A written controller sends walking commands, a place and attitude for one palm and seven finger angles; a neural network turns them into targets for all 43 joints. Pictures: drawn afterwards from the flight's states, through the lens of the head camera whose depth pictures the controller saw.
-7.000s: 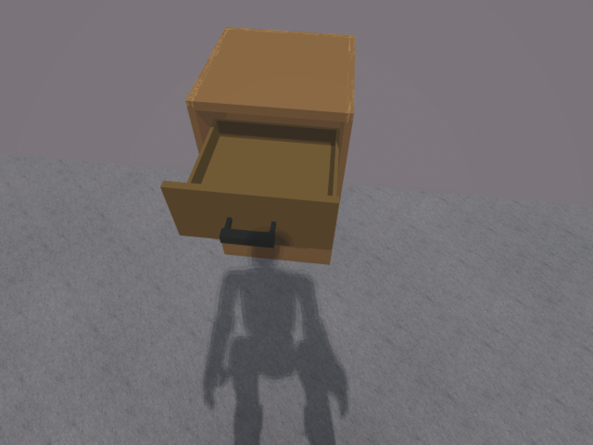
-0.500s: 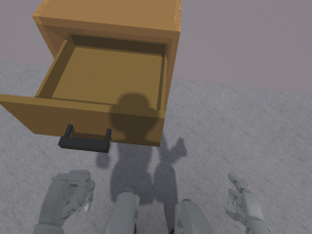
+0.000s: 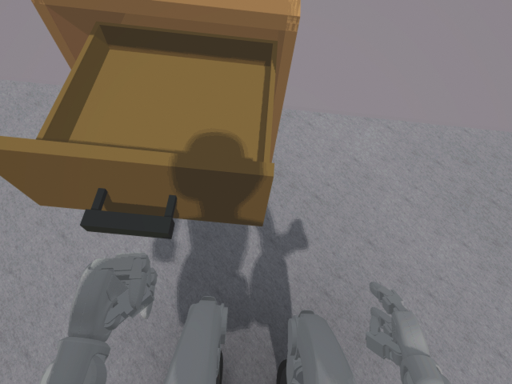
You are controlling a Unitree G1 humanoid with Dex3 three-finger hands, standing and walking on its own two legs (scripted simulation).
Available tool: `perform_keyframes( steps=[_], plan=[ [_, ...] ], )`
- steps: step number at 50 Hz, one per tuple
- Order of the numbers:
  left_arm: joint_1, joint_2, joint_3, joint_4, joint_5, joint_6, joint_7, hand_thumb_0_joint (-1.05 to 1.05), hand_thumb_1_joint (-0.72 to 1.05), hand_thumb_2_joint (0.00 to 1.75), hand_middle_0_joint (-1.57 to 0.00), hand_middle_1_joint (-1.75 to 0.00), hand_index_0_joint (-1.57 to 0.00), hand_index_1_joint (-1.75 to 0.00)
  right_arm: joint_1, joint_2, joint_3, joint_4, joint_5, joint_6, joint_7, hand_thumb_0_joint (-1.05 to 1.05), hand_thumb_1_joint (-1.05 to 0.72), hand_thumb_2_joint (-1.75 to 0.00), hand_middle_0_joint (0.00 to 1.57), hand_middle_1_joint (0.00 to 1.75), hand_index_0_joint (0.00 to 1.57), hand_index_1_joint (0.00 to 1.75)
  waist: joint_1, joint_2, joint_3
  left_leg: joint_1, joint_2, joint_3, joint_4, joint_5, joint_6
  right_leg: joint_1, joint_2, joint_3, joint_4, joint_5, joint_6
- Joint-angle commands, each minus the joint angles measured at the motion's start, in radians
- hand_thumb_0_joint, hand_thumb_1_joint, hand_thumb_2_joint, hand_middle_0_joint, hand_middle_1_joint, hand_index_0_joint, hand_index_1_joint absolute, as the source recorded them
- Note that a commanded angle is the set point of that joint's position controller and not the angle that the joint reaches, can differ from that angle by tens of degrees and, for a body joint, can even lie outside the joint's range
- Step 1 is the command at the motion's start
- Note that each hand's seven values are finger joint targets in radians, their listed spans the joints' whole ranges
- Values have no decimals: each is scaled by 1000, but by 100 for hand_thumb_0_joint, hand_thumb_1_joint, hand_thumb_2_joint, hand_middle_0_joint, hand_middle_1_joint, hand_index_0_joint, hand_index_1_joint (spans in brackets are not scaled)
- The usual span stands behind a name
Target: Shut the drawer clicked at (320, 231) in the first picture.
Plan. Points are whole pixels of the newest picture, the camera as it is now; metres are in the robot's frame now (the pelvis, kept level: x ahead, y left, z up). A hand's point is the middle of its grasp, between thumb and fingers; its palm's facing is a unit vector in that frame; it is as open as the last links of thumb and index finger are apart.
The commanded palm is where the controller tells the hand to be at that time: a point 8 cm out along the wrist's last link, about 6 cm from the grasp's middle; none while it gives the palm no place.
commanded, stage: bring the fist close to the handle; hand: left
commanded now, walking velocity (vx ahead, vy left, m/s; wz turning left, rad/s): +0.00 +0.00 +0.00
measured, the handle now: (133, 211) +0.35 +0.21 +0.02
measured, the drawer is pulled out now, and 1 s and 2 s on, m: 0.28 0.27 0.13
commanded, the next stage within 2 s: push the drawer shut in 0.24 s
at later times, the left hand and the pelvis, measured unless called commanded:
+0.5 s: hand (153, 289) +0.24 +0.16 +0.02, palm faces -0.04 -1.00 -0.03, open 3.3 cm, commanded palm +0.24 +0.21 +0.02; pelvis +0.00 +0.00 +0.00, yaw +0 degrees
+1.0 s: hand (155, 256) +0.29 +0.17 +0.02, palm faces -0.06 -1.00 -0.04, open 3.0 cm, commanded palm +0.30 +0.21 +0.02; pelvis +0.00 +0.00 +0.00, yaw +0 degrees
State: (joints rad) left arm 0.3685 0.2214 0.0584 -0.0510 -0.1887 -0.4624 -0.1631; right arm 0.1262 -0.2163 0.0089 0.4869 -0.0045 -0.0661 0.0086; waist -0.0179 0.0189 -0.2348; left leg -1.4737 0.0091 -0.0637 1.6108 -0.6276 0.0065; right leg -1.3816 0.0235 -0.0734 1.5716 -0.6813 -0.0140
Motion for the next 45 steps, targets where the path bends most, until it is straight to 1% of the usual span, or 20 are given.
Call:
perform_keyframes(
  steps=[1,5,7,10,12,16,17,20,23,25,26,27,28,29,31,35,39,40,41,45],
  plan=[
    [31,51,24,-194,-9,-59,-1,0,90,90,-140,-160,-140,-160,-26,-140,-63,-150,11,-43,-17,0,-90,-90,20,30,20,30,-14,30,-319,349,-7,-17,-228,227,22,165,10,21,-238,195,-28],
    [-11,71,38,-191,-7,-72,3,0,90,90,-140,-160,-140,-160,-25,-143,-61,-144,10,-48,-26,0,-90,-90,20,30,20,30,-16,26,-310,325,-9,-18,-220,189,23,149,11,23,-235,161,-30],
    [9,78,56,-189,-14,-81,1,0,90,90,-140,-160,-140,-160,-22,-142,-61,-144,9,-51,-27,0,-90,-90,20,30,20,30,-7,22,-330,333,-10,-14,-217,204,21,163,10,25,-235,174,-30],
    [4,86,56,-201,-12,-88,0,0,90,90,-140,-160,-140,-160,-24,-143,-61,-144,9,-53,-28,0,-90,-90,20,30,20,30,-2,47,-343,352,-8,-18,-221,225,20,154,11,21,-225,184,-32],
    [2,64,27,-217,-13,-89,-3,0,90,90,-140,-160,-140,-160,-23,-145,-60,-148,9,-54,-25,0,-90,-90,20,30,20,30,-6,70,-348,378,-8,-20,-226,231,18,142,7,17,-225,190,-31],
    [24,60,24,-197,-5,-66,2,0,90,90,-140,-160,-140,-160,-22,-144,-62,-155,11,-45,-24,0,-90,-90,20,30,20,30,-7,47,-339,368,-8,-19,-228,235,19,152,8,16,-229,198,-29],
    [24,77,43,-198,-8,-62,5,0,90,90,-140,-160,-140,-160,-23,-143,-62,-152,12,-42,-24,0,-90,-90,20,30,20,30,-2,42,-341,358,-10,-17,-228,229,19,169,8,21,-233,195,-30],
    [-43,90,50,-200,1,-68,18,0,90,90,-140,-160,-140,-160,-20,-144,-59,-145,10,-40,-28,0,-90,-90,20,30,20,30,-13,49,-326,351,-8,-18,-222,224,20,148,10,19,-229,192,-30],
    [-67,70,32,-189,-2,-79,26,0,90,90,-140,-160,-140,-160,-16,-146,-55,-141,6,-44,-25,0,-90,-90,20,30,20,30,-18,55,-335,362,-10,-17,-219,228,18,143,9,21,-234,194,-31],
    [-86,93,60,-157,0,-77,24,0,90,90,-140,-160,-140,-160,-6,-149,-56,-131,6,-41,-28,0,-90,-90,20,30,20,30,-19,32,-332,346,-7,-15,-212,235,20,156,11,23,-235,203,-30],
    [-98,83,47,-150,-2,-76,18,0,90,90,-140,-160,-140,-160,-9,-152,-53,-134,5,-40,-25,0,-90,-90,20,30,20,30,-21,46,-340,345,-10,-10,-211,224,21,161,9,27,-241,196,-30],
    [-126,104,66,-146,-4,-76,17,0,90,90,-140,-160,-140,-160,-7,-154,-53,-128,7,-39,-26,0,-90,-90,20,30,20,30,-19,45,-340,345,-9,-11,-212,227,20,163,9,28,-240,200,-31],
    [-119,95,59,-137,-2,-73,15,0,90,90,-140,-160,-140,-160,-10,-157,-53,-134,7,-38,-25,0,-90,-90,20,30,20,30,-13,52,-347,352,-9,-10,-217,220,19,162,10,26,-237,190,-32],
    [-153,78,34,-142,-4,-69,10,0,90,90,-140,-160,-140,-160,-10,-157,-52,-133,8,-38,-24,0,-90,-90,20,30,20,30,-25,54,-344,358,-9,-11,-217,223,21,156,8,28,-244,196,-30],
    [-142,96,62,-120,-9,-59,8,0,90,90,-140,-160,-140,-160,0,-160,-53,-128,8,-35,-24,0,-90,-90,20,30,20,30,-14,56,-358,371,-7,-11,-223,245,20,173,10,27,-247,214,-31],
    [-221,115,86,-69,-14,-43,9,0,90,90,-140,-160,-140,-160,6,-164,-50,-116,11,-24,-27,0,-90,-90,20,30,20,30,-27,17,-339,334,-7,-7,-217,218,27,184,12,35,-260,199,-27],
    [-301,113,84,-68,-19,-55,10,0,90,90,-140,-160,-140,-160,7,-167,-50,-103,9,-22,-26,0,-90,-90,20,30,20,30,-29,60,-356,359,-7,-6,-221,229,22,178,8,34,-259,209,-28],
    [-311,124,98,-57,-18,-59,14,0,90,90,-140,-160,-140,-160,12,-171,-51,-96,8,-22,-27,0,-90,-90,20,30,20,30,-32,47,-359,365,-4,-11,-221,235,23,167,11,29,-253,211,-28],
    [-323,109,84,-45,-16,-62,13,0,90,90,-140,-160,-140,-160,10,-172,-50,-95,7,-22,-26,0,-90,-90,20,30,20,30,-33,51,-360,373,-5,-11,-224,233,22,161,9,28,-256,210,-27],
    [-391,122,88,-37,-16,-72,17,0,90,90,-140,-160,-140,-160,17,-179,-51,-80,7,-21,-27,0,-90,-90,20,30,20,30,-39,72,-371,394,-3,-19,-230,234,19,143,9,22,-250,209,-29]
  ],
)
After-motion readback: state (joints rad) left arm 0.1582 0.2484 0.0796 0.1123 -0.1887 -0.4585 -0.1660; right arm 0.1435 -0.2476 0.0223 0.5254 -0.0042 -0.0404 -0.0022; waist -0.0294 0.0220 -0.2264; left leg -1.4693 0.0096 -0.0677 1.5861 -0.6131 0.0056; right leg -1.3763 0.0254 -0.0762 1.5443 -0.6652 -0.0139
